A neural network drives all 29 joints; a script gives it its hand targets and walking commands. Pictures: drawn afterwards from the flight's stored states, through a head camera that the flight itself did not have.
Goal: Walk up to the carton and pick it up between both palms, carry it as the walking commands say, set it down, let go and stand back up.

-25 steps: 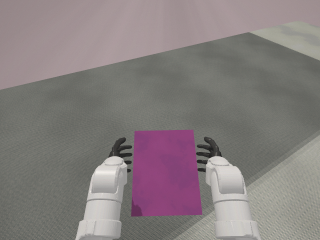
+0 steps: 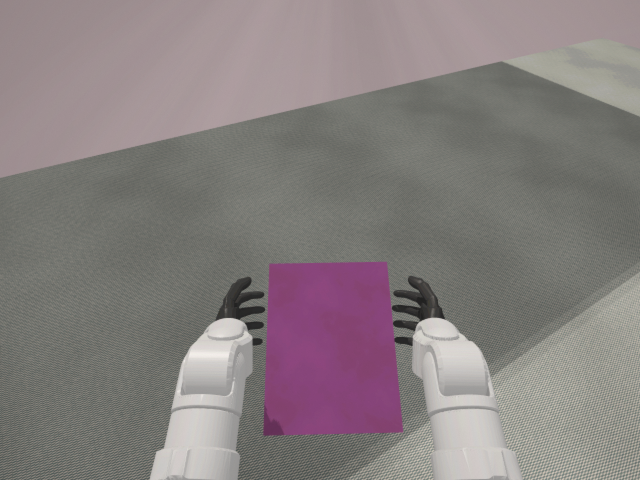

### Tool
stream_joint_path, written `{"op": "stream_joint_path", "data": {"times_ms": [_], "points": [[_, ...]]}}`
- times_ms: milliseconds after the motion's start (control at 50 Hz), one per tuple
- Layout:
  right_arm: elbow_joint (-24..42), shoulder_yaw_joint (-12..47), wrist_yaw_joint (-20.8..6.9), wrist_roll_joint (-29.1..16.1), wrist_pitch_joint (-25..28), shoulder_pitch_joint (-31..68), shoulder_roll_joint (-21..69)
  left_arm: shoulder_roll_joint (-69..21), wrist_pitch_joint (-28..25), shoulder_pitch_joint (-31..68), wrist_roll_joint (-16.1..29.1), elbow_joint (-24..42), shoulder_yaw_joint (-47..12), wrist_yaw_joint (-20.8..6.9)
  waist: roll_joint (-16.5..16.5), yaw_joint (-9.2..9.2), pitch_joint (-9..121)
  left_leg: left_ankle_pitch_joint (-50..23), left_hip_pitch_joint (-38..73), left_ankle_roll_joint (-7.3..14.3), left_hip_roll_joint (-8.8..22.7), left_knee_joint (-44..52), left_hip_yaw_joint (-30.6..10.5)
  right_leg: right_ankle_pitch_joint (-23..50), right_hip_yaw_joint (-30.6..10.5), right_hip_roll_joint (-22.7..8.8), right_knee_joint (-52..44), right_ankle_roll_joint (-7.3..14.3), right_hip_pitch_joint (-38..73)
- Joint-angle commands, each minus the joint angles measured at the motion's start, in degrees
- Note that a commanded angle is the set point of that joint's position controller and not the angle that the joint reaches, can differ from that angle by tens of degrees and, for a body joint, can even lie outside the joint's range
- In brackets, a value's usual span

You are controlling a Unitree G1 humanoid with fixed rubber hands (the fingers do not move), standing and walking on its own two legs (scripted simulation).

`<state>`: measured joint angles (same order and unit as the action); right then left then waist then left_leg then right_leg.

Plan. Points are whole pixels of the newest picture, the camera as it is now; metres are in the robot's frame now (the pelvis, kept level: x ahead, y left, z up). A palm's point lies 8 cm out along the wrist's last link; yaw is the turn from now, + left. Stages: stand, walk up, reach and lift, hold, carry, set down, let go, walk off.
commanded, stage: carry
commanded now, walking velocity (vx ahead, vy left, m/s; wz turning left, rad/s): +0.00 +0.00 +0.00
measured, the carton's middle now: (329, 349) +0.34 +0.00 -0.04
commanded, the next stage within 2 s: hold in 0.06 s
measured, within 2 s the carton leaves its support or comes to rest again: neither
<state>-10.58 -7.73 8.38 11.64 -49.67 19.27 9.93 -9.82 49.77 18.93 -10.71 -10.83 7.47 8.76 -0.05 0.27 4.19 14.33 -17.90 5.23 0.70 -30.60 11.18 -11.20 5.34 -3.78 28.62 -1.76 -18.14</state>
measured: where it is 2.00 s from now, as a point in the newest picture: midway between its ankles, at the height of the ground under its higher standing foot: outside the picture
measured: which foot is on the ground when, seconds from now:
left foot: down 0.00-1.00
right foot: down 0.00-1.00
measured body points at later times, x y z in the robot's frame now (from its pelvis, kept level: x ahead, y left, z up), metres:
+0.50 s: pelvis -0.02 -0.04 +0.00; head -0.11 -0.04 +0.44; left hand +0.28 +0.12 +0.06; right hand +0.31 -0.13 +0.06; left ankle +0.03 +0.06 -0.73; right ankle +0.05 -0.18 -0.73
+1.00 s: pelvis -0.03 -0.06 -0.01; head +0.01 -0.04 +0.44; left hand +0.30 +0.11 -0.02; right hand +0.33 -0.14 -0.02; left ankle +0.03 +0.06 -0.73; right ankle +0.05 -0.18 -0.73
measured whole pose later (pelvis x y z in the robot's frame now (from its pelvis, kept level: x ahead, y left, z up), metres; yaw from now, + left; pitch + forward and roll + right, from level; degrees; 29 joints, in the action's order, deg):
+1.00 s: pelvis -0.03 -0.06 -0.01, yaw +15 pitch -1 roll -1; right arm -34.1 -28.8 5.8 24.9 -24.6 29.9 13.9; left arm -13.8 23.2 32.0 -23.9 -39.3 23.4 5.8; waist 0.8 -4.8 -5.6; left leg 10.7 -24.1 1.5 -3.2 -35.8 -3.9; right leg -15.0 -6.2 2.8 36.3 -1.3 -20.4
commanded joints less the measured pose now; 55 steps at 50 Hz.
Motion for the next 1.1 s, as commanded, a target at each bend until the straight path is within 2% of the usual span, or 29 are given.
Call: {"op": "stream_joint_path", "data": {"times_ms": [0,40,60,80,100,120,140,160,180,200,240,280,340,400,420,440,480,540,580,700,780,860,960,1020,1080], "points": [[5.3,26.1,-13.0,-15.4,2.7,24.9,51.4,-52.6,-3.1,26.1,15.6,6.2,-26.8,-13.2,-0.9,-0.23,17.2,-7.1,5.9,-1.5,9.0,7.4,-10.9,5.1,-4.9,-3.3,-1.7,2.7,5.9],[5.2,26.1,-12.9,-15.3,2.9,24.8,51.3,-52.5,-3.3,26.0,15.5,6.1,-26.8,-13.2,-0.9,-0.22,17.2,-7.1,5.9,-1.5,9.0,7.4,-10.9,5.1,-4.9,-3.3,-1.7,2.6,5.9],[-10.7,21.1,-15.6,-7.8,6.5,13.1,51.0,-56.5,-6.4,13.4,10.4,-11.1,-23.0,-13.8,1.0,1.41,5.5,-24.6,15.0,-3.6,-1.6,6.5,-20.9,11.3,-9.5,9.4,-2.9,5.8,6.7],[-2.9,24.7,-16.7,-9.8,10.5,18.1,54.3,-58.6,-10.3,18.1,12.0,-3.4,-27.8,-14.2,-0.2,1.27,11.3,-32.7,19.3,-3.8,-1.4,5.0,-21.8,13.3,-10.8,9.8,-2.0,5.9,6.5],[0.8,26.6,-18.2,-11.4,12.0,24.9,55.1,-61.9,-11.6,21.1,11.8,-1.8,-28.6,-14.3,-2.3,0.56,15.5,-36.4,24.0,-4.6,-1.2,3.8,-22.5,12.4,-11.6,10.2,-1.8,6.1,4.7],[3.2,29.2,-19.3,-12.5,12.7,27.6,56.2,-64.8,-12.3,20.7,11.9,-0.4,-29.5,-14.2,-2.4,1.32,19.5,-40.3,27.5,-5.0,-1.0,3.3,-23.1,12.4,-12.3,10.1,-1.5,5.9,3.8],[4.2,29.1,-19.8,-12.5,12.9,28.5,57.0,-66.1,-12.7,23.6,13.1,-0.1,-32.2,-14.9,-2.3,-1.59,22.7,-37.3,29.6,-4.9,-1.3,3.0,-23.2,12.5,-12.8,9.8,-1.6,5.8,3.8],[5.0,28.7,-19.8,-13.0,13.0,28.7,57.7,-68.3,-13.1,27.3,14.9,0.9,-35.9,-15.7,-1.8,-5.47,25.8,-35.1,32.3,-4.8,-1.6,2.7,-23.4,12.5,-12.8,9.4,-1.8,5.6,3.6],[2.9,27.4,-20.1,-12.5,12.8,29.8,57.0,-68.7,-13.1,29.8,14.4,-1.3,-34.9,-16.1,-2.8,-6.66,24.3,-29.2,31.9,-4.9,-2.1,3.4,-23.5,9.4,-12.8,8.8,-2.4,5.7,1.9],[1.3,26.3,-20.2,-12.1,12.9,29.6,56.5,-69.8,-13.4,32.0,14.7,-2.4,-35.4,-16.6,-2.4,-8.72,22.9,-25.8,32.5,-5.2,-2.3,3.9,-23.9,7.7,-12.6,8.2,-2.8,5.7,0.1],[-4.0,23.7,-20.5,-11.1,12.8,31.5,56.4,-69.5,-13.7,35.5,13.6,-7.2,-32.8,-17.4,-2.8,-9.46,18.6,-15.4,30.1,-5.2,-2.7,5.3,-24.1,2.0,-12.0,7.3,-3.2,5.6,-1.0],[-9.5,20.7,-20.4,-10.0,12.6,32.1,56.8,-69.1,-14.1,37.4,12.7,-11.8,-30.3,-18.2,-1.4,-9.95,13.6,-8.6,29.0,-5.5,-3.1,6.0,-24.1,-2.5,-11.6,6.6,-4.0,5.4,-2.8],[-16.1,16.8,-20.8,-8.8,12.6,38.2,57.1,-67.7,-14.8,41.6,10.2,-18.7,-24.8,-18.9,-0.3,-8.03,8.1,3.9,24.5,-5.3,-2.9,7.9,-24.4,-10.3,-11.1,6.6,-4.4,4.8,-1.9],[-21.5,13.6,-20.8,-7.5,12.8,43.6,57.7,-65.7,-15.4,44.7,7.4,-24.6,-19.0,-19.6,2.0,-6.05,4.7,8.9,24.1,-4.7,-3.6,7.7,-23.4,-16.4,-11.7,6.0,-5.7,4.4,-2.8],[-21.1,8.8,-20.6,-5.2,11.7,40.9,59.7,-65.0,-13.4,45.0,8.0,-23.4,-15.6,-19.8,3.6,-12.65,6.6,7.5,23.2,-4.4,-1.2,7.8,-23.3,-12.1,-12.1,6.0,-8.4,4.7,0.1],[-21.8,6.9,-20.5,-4.3,11.6,42.3,57.5,-63.4,-13.2,44.4,6.0,-26.2,-12.2,-19.8,2.4,-11.16,5.4,7.0,22.5,-4.5,-1.5,8.0,-22.6,-12.1,-11.9,5.6,-8.4,4.6,0.3],[-23.5,3.9,-20.1,-3.3,11.2,43.6,56.0,-60.6,-13.1,44.7,3.6,-29.7,-7.4,-19.7,2.2,-9.23,2.6,7.1,20.9,-4.1,-1.9,7.7,-21.3,-14.3,-12.0,5.3,-8.9,4.7,-0.3],[-26.2,2.5,-19.6,-2.7,11.1,47.2,55.7,-56.3,-14.0,45.1,-0.2,-32.7,-1.3,-19.2,3.8,-5.13,-0.1,8.2,19.6,-3.0,-2.6,6.7,-19.5,-18.4,-12.4,4.6,-9.4,4.1,-1.3],[-28.2,1.1,-19.1,-1.8,11.7,48.4,56.2,-54.2,-15.0,46.2,-1.6,-33.9,0.7,-19.1,4.6,-4.2,-0.5,9.0,20.1,-2.4,-2.8,6.0,-18.7,-19.9,-12.6,4.4,-9.2,3.8,-2.8],[-32.0,-3.4,-17.3,1.5,15.7,48.7,56.2,-51.4,-18.9,49.9,-3.6,-33.9,2.5,-18.6,3.2,-4.06,2.0,7.6,20.7,-1.9,-3.1,3.4,-17.5,-18.6,-12.8,4.7,-7.0,4.3,-6.3],[-31.5,-3.8,-16.3,3.2,19.2,46.4,55.9,-52.5,-22.0,49.6,-3.9,-33.7,0.7,-18.3,1.4,-5.62,5.3,4.9,18.8,-2.0,-3.2,1.6,-17.6,-14.4,-12.5,5.7,-4.7,4.4,-6.7],[-29.2,-1.4,-15.7,3.7,23.3,43.2,56.5,-54.7,-25.8,46.9,-3.1,-33.2,-3.3,-17.8,1.1,-6.77,9.9,0.8,16.3,-2.0,-3.2,0.3,-18.7,-7.8,-12.1,7.0,-2.0,4.1,-6.2],[-27.7,2.4,-15.9,3.5,28.7,39.1,56.9,-56.3,-31.0,42.9,-3.6,-32.1,-7.3,-16.4,1.0,-5.92,15.9,-4.6,11.0,-2.3,-3.5,-1.6,-19.9,0.1,-12.0,8.4,1.9,3.4,-8.0],[-27.6,4.4,-16.2,3.1,31.9,38.2,56.7,-56.6,-33.9,41.7,-4.3,-30.8,-9.0,-15.6,0.4,-4.92,19.7,-6.7,7.2,-2.6,-4.1,-3.6,-20.1,2.5,-12.0,9.1,4.6,3.0,-10.5],[-27.4,6.0,-16.4,2.8,34.6,38.4,56.6,-57.4,-36.3,41.3,-4.7,-29.9,-10.8,-15.2,-0.7,-4.66,23.6,-7.4,4.3,-3.0,-5.0,-6.4,-20.2,3.1,-11.8,9.7,7.3,2.7,-13.6]]}}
